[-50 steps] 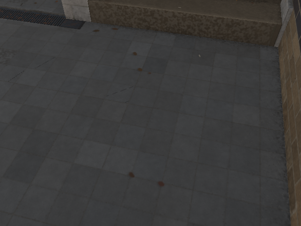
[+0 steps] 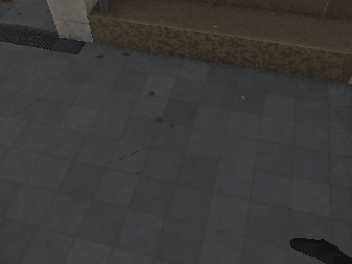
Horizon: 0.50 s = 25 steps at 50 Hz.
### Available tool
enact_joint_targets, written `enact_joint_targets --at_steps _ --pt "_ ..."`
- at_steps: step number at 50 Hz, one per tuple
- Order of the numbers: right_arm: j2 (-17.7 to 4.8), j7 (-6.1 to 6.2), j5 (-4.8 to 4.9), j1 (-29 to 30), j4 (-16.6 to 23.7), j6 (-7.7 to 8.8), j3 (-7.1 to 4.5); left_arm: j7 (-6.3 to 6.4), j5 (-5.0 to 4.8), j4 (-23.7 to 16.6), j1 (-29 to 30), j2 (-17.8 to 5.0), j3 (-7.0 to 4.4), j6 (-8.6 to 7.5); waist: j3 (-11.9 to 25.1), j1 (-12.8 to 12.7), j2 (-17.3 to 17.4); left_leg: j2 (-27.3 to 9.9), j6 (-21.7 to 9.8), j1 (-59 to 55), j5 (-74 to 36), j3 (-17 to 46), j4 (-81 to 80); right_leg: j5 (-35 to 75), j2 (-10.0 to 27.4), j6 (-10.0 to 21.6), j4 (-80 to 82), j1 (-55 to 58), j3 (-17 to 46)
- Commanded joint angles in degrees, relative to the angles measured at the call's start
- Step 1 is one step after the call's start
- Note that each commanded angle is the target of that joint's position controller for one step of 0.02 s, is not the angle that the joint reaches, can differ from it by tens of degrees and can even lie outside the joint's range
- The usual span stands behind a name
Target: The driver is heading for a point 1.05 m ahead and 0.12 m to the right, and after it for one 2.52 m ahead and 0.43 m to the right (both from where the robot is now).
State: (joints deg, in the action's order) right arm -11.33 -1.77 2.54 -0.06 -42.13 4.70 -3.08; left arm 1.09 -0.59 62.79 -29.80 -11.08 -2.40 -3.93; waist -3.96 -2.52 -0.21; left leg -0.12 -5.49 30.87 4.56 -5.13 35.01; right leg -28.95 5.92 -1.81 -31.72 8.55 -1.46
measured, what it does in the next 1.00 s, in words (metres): walks ahead: right foot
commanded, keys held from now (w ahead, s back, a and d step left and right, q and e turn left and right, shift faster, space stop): w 1.00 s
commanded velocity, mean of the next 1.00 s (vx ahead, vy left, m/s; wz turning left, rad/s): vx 0.50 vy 0.00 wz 0.00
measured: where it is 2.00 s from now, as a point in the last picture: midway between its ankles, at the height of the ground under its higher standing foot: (191, 113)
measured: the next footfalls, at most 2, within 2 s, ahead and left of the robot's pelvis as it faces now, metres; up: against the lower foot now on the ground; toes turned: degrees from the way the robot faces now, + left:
right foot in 0.56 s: +0.56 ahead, -0.10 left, +0.00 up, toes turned -1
left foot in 1.12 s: +0.85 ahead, +0.15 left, +0.00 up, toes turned +3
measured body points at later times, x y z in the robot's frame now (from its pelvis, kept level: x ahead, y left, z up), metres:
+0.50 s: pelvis +0.31 +0.01 +0.03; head +0.34 +0.01 +0.47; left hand +0.52 +0.23 -0.08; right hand +0.24 -0.24 -0.12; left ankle +0.14 +0.11 -0.70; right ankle +0.52 -0.11 -0.68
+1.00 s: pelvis +0.60 +0.00 +0.04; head +0.62 +0.01 +0.49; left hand +0.58 +0.26 -0.10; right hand +0.79 -0.24 -0.07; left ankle +0.79 +0.16 -0.66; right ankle +0.52 -0.10 -0.70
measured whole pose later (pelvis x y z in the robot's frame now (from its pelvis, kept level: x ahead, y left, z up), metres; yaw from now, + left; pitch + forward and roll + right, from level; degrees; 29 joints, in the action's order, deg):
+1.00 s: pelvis +0.60 +0.00 +0.04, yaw +1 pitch +0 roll -2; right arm -14.2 -0.4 1.0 -2.8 -51.7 3.8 -2.6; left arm -0.5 -0.8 57.9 -20.5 -14.0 -1.8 -5.8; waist -1.2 -4.7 2.1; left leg -6.1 -0.8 35.0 -3.3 1.5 33.6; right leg -12.6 -4.3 2.9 -10.1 1.9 -2.6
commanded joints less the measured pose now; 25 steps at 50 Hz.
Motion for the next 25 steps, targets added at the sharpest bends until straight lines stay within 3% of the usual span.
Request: enact_joint_targets --at_steps 1,2,3,4,5,6,7,9,11,14,18,21,23,25 --pt "-15.1 -0.07 -2.61 -30.2 -6.8 -0.02 -4.52 -1.10 -1.99 -3.3 -7.5 -0.8 1.04 -3.55 32.7 9.5 14.2 -24.2 -16.2 -59.8 15.2 53.8 -21.4 -1.3 -9.2 2.0 -48.8 -41.9 13.0" --pt "-10.1 -0.52 -2.92 -24.6 -6.8 0.78 -2.83 -1.11 -3.79 -6.9 1.3 -6.1 -0.16 -4.25 21.2 8.5 10.6 -21.4 -11.4 -51.7 10.7 43.0 -20.7 0.5 -5.3 3.4 -51.7 -47.4 11.8" --pt "-8.0 -0.73 -2.28 -18.0 -6.2 1.37 -2.10 -0.21 -2.78 -8.8 6.9 -6.7 -0.18 -4.33 13.4 6.6 4.0 -19.5 -8.8 -40.7 0.8 31.9 -20.1 4.0 -1.9 4.5 -49.9 -47.4 8.7" --pt "-6.1 -1.14 -1.82 -14.0 -6.3 1.94 -1.51 0.51 -1.36 -9.1 9.3 -6.9 -0.76 -3.96 9.7 4.3 -0.2 -16.5 -7.0 -31.5 -5.2 24.1 -20.6 8.2 0.5 5.1 -45.5 -44.7 7.5" --pt "-4.2 -1.33 -2.44 -13.4 -7.9 2.27 -1.00 0.29 -0.72 -8.7 7.6 -6.1 -1.18 -2.96 8.4 1.9 1.2 -13.5 -5.8 -25.9 -7.2 17.7 -21.7 12.7 2.6 5.7 -41.9 -40.5 8.1" --pt "-3.9 -1.24 -2.58 -14.6 -9.7 2.17 -0.82 -0.11 -0.54 -8.6 6.2 -4.6 -1.16 -2.07 7.6 0.9 3.0 -11.9 -5.6 -23.0 -6.6 15.2 -23.2 14.2 2.8 6.1 -41.4 -38.3 7.2" --pt "-4.1 -0.93 -2.46 -15.4 -10.7 2.14 -0.87 -0.40 -0.72 -8.7 5.4 -3.5 -1.12 -1.42 6.6 0.4 4.3 -11.4 -6.3 -21.8 -5.9 13.9 -24.8 14.9 3.1 6.2 -40.8 -38.6 6.6" --pt "-5.2 -0.05 -2.14 -16.4 -12.3 2.17 -0.89 -0.55 -0.91 -10.2 8.1 -3.4 -1.18 -0.53 3.2 -0.2 4.7 -11.5 -7.2 -18.9 -2.6 12.6 -27.9 16.7 3.7 5.5 -38.5 -42.0 5.8" --pt "-6.7 0.93 -2.19 -18.0 -13.3 2.03 -0.78 -0.57 -0.37 -13.0 15.0 -4.6 -1.15 -0.79 -0.5 0.5 3.8 -12.1 -7.6 -19.4 0.8 13.6 -30.2 21.2 4.2 3.9 -32.5 -48.7 5.4" --pt "-7.8 2.07 -2.38 -21.3 -14.0 1.52 -0.62 -0.89 0.04 -15.2 21.9 -5.5 -1.30 -1.52 -2.6 2.2 3.3 -11.8 -7.3 -22.8 0.3 12.5 -31.4 29.0 3.2 2.1 -21.7 -54.2 4.5" --pt "-8.3 2.81 -2.36 -24.7 -14.5 0.78 -0.11 -2.33 -0.15 -17.1 30.5 -4.9 -0.80 -2.56 -3.6 5.3 3.6 -9.6 -5.3 -25.4 -2.6 7.7 -32.2 39.9 -0.1 2.1 -5.9 -49.3 0.7" --pt "-8.9 2.89 -2.08 -28.1 -16.0 -0.22 -0.13 -3.53 -0.61 -18.8 35.4 -4.3 -0.24 -2.91 -4.9 6.9 3.7 -11.1 -5.1 -31.3 -4.6 6.6 -30.9 39.4 -1.7 2.9 0.7 -48.0 0.1" --pt "-9.5 2.97 -1.92 -28.6 -16.5 -0.77 -0.42 -4.30 -0.88 -19.7 36.5 -5.1 -0.24 -3.09 -5.0 6.4 3.8 -13.1 -4.8 -37.1 -7.7 6.7 -28.3 35.7 -1.9 4.2 3.6 -48.7 0.8" --pt "-10.8 2.98 -2.16 -26.9 -16.0 -1.26 -0.91 -4.71 -0.86 -19.2 33.3 -7.2 -0.85 -3.26 -2.3 3.8 4.9 -14.2 -3.7 -41.3 -20.2 6.6 -22.9 30.2 -3.5 6.0 4.3 -44.8 0.2"
Over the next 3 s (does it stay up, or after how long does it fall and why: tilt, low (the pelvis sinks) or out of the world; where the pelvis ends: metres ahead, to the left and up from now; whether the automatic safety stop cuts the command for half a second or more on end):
stays up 1.18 -0.04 0.04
